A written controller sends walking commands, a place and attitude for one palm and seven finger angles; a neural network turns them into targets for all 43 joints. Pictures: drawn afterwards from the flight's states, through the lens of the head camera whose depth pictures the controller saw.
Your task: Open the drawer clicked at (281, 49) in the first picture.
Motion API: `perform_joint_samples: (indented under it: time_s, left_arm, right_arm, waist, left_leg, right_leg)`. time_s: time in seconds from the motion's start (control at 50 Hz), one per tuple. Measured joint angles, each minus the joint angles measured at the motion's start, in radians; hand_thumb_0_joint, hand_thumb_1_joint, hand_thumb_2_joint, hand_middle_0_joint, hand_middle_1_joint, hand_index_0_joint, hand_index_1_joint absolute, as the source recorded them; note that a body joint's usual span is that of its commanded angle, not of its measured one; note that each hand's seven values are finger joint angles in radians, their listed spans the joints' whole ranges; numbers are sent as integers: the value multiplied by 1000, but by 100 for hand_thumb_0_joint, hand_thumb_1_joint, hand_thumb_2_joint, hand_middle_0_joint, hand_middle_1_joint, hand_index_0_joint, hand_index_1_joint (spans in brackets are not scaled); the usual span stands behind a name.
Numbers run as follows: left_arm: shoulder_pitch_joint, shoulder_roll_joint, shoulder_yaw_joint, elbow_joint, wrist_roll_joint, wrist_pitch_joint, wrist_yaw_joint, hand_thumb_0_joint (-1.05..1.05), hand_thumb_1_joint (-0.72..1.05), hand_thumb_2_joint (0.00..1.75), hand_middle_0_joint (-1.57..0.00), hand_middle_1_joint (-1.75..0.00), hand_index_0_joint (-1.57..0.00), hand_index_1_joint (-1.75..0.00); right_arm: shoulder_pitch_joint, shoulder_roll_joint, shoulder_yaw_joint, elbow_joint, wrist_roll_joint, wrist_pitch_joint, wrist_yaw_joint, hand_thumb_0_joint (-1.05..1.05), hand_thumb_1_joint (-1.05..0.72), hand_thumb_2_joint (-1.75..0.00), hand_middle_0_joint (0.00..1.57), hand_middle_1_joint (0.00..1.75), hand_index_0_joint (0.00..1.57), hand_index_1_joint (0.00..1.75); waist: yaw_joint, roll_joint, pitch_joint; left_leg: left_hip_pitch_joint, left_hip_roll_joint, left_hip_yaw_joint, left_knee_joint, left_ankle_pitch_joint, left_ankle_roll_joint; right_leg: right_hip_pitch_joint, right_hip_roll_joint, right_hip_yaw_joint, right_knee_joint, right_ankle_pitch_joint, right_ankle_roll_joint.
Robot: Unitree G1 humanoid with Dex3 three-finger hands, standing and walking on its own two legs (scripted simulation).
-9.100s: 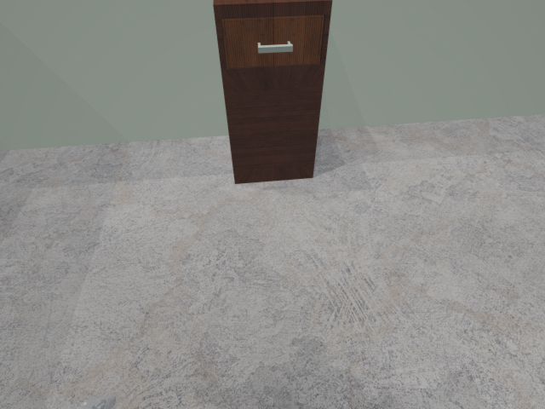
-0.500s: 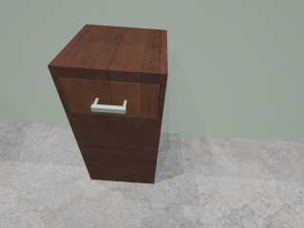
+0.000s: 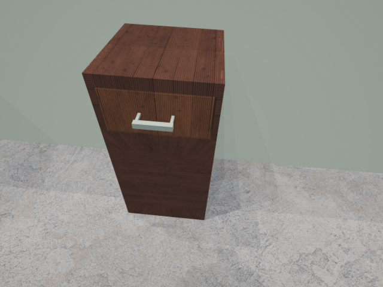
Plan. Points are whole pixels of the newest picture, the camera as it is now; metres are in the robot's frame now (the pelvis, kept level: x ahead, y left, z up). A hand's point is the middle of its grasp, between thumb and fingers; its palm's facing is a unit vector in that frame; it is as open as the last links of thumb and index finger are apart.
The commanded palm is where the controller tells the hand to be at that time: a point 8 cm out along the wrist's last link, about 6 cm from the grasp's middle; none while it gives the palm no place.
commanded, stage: shuffle to correct the standing spot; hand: left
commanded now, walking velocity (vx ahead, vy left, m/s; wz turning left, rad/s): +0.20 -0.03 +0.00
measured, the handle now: (154, 121) +0.63 +0.17 -0.03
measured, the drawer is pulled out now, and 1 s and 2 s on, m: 0.00 0.00 0.00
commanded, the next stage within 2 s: come to a stop and stand still in 0.50 s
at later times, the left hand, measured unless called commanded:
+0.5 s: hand out of the picture +0.11 +0.15 -0.16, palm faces +0.06 -0.97 -0.22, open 7.2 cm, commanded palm none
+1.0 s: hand out of the picture +0.14 +0.18 -0.18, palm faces +0.00 -0.98 -0.21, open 7.3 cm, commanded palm none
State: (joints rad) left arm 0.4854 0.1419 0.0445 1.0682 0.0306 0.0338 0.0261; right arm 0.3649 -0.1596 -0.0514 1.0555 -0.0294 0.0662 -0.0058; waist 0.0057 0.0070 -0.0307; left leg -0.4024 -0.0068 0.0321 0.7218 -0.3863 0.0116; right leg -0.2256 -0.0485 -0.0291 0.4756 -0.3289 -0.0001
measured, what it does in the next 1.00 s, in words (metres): walks ahead: left foot, then right foot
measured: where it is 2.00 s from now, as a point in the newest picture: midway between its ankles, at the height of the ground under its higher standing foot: outside the picture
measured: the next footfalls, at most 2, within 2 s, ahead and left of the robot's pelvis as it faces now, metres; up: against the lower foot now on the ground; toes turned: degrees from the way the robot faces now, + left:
left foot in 0.08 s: +0.05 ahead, +0.10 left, +0.00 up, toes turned +2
right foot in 0.40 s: +0.11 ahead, -0.13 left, +0.00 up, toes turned -9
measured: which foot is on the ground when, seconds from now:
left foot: up 0.00-0.06, down 0.08-0.40, up 0.42-0.70, down 0.72-1.00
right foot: down 0.00-0.08, up 0.10-0.38, down 0.40-0.76, up 0.78-1.00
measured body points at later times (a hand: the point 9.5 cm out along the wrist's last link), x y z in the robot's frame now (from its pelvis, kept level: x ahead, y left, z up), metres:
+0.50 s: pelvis +0.07 -0.02 +0.00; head +0.06 -0.04 +0.45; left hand +0.11 +0.20 -0.15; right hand +0.00 -0.23 -0.17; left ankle +0.03 +0.09 -0.69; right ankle +0.07 -0.13 -0.74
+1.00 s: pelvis +0.13 +0.00 +0.00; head +0.17 +0.00 +0.44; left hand +0.14 +0.23 -0.16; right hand +0.22 -0.22 -0.15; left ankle +0.19 +0.10 -0.74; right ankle +0.10 -0.12 -0.70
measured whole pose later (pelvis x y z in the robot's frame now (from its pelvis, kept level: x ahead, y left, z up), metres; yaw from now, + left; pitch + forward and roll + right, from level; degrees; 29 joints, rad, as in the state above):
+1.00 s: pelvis +0.13 +0.00 +0.00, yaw -4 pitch +0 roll +0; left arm 0.29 0.14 0.04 1.01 0.03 0.05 0.04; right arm 0.10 -0.14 -0.04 0.99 -0.02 -0.01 -0.05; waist 0.02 0.01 0.09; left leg -0.32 0.06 0.17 0.50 -0.18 0.05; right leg -0.36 -0.03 -0.04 0.88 -0.48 0.02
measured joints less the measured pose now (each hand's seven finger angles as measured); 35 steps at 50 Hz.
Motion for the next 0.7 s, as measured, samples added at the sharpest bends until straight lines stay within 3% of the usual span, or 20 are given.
perform_joint_samples:
  time_s: [0.04, 0.08, 0.1, 0.14, 0.2, 0.26, 0.36, 0.4, 0.44, 0.5, 0.54, 0.6, 0.7]
  left_arm:
    - [7, -6, 8, 25, 1, 11, 5, 0, 91, 90, -20, -30, -20, -30]
    - [7, -16, 5, 30, 0, 18, 4, 0, 91, 90, -20, -30, -20, -30]
    - [-8, -18, 4, 28, -1, 20, 2, 1, 91, 90, -20, -30, -20, -30]
    - [-46, -14, 6, 16, 3, 21, -9, 1, 91, 90, -20, -30, -20, -30]
    - [-100, -17, 9, -8, 7, 6, -23, 1, 91, 90, -20, -30, -20, -30]
    - [-151, -9, 10, -31, 13, -6, -15, 2, 94, 90, -20, -30, -20, -30]
    - [-194, 19, 19, -70, -1, -35, -21, 3, 95, 90, -20, -30, -20, -30]
    - [-201, 25, 18, -82, -1, -55, -17, 2, 95, 90, -20, -30, -20, -30]
    - [-212, 5, 13, -79, -5, -68, -9, 2, 94, 90, -20, -30, -20, -30]
    - [-183, -22, 13, -71, -9, -80, 5, 1, 94, 90, -20, -30, -20, -30]
    - [-156, -25, 14, -55, -7, -81, 10, 1, 95, 90, -20, -30, -20, -30]
    - [-125, -29, 7, -28, -1, -76, 5, 0, 94, 90, -20, -30, -20, -30]
    - [-90, -37, -2, 1, 0, -63, -5, 0, 92, 90, -20, -30, -20, -30]
  right_arm:
    - [12, 4, -7, -4, 4, -12, 0, 1, -91, -90, 20, 30, 20, 30]
    - [44, -2, -5, -26, 5, -50, -1, 0, -91, -90, 20, 30, 20, 30]
    - [48, 2, -5, -25, 3, -69, -8, 0, -91, -90, 20, 30, 20, 30]
    - [45, 20, 1, -10, 0, -78, -19, 0, -91, -90, 20, 30, 20, 30]
    - [66, 32, 10, 15, -4, -84, -22, 0, -91, -90, 20, 30, 20, 30]
    - [83, 42, 17, 35, -6, -93, -20, 0, -91, -90, 20, 30, 20, 30]
    - [87, 53, 19, 45, -7, -95, -16, 0, -91, -90, 21, 30, 20, 30]
    - [93, 57, 19, 46, 0, -93, -14, 0, -91, -90, 21, 30, 20, 30]
    - [78, 45, 15, 55, 3, -77, -7, 0, -91, -90, 21, 30, 20, 30]
    - [46, 23, 5, 52, -2, -62, 7, 1, -91, -90, 21, 30, 20, 30]
    - [17, 13, -2, 35, -3, -62, 13, 1, -91, -90, 20, 30, 20, 30]
    - [-24, 4, -7, 0, 0, -70, 16, 1, -91, -90, 20, 30, 20, 30]
    - [-80, -12, -2, -37, 2, -89, 10, 1, -93, -90, 20, 30, 20, 30]
  waist:
    - [-11, -15, -13]
    - [-22, -1, -28]
    - [-33, -4, -22]
    - [-26, -36, 5]
    - [-29, -27, 1]
    - [-36, 2, -3]
    - [-48, 21, 8]
    - [-42, 13, 9]
    - [-34, 45, 19]
    - [-23, 56, 13]
    - [-23, 47, 9]
    - [-25, 27, 13]
    - [2, 2, 36]
  left_leg:
    - [27, 5, 27, 61, -9, 4]
    - [118, 24, 10, -103, -71, 14]
    - [108, 20, 8, -118, 4, 22]
    - [118, 4, 47, -107, 59, 36]
    - [165, 4, 63, -182, 89, 44]
    - [211, 11, 53, -274, 128, 40]
    - [236, 22, 50, -286, 113, 15]
    - [206, 21, 52, -196, 46, 12]
    - [134, 39, 23, -1, -57, 25]
    - [16, 52, 17, 241, -17, 29]
    - [-35, 68, 25, 277, 27, 21]
    - [-61, 89, 38, 165, 76, 8]
    - [1, 90, 53, -101, 180, -5]
  right_leg:
    - [-7, -14, -2, 9, 55, 16]
    - [-61, -2, -7, 112, -31, 6]
    - [-106, -4, 0, 207, -79, -3]
    - [-186, -15, 22, 388, -86, -15]
    - [-257, -19, -9, 520, -30, -15]
    - [-248, -20, -43, 444, 6, -9]
    - [-121, -6, -72, 136, 30, -5]
    - [-62, -2, -64, 29, 75, -20]
    - [-55, 17, -88, 58, 85, -27]
    - [-2, 31, -109, 13, 69, -29]
    - [37, 34, -112, -33, 76, -25]
    - [81, 34, -121, -78, 76, -19]
    - [112, 28, -127, -37, 11, 9]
